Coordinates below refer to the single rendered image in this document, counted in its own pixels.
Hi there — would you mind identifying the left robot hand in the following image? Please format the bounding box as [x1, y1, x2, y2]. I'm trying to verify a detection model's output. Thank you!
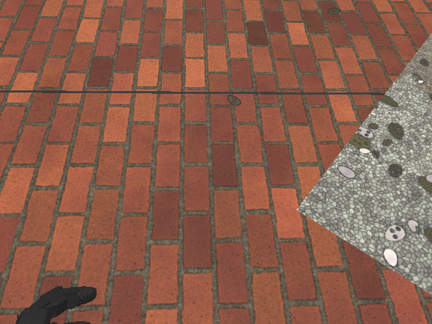
[16, 286, 97, 324]

